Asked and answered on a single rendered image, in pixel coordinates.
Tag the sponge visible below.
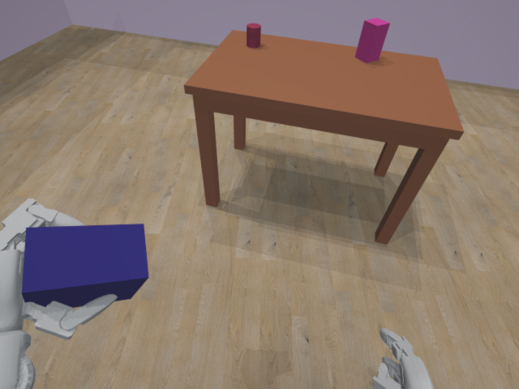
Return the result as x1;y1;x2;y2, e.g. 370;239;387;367
22;224;148;308

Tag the robot right hand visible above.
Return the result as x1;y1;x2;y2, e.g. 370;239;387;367
373;328;434;389

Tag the table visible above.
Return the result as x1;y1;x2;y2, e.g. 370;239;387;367
184;30;464;245

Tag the robot left forearm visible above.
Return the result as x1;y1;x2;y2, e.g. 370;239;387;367
0;330;36;389

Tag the robot left hand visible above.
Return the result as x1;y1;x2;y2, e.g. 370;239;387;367
0;199;118;340

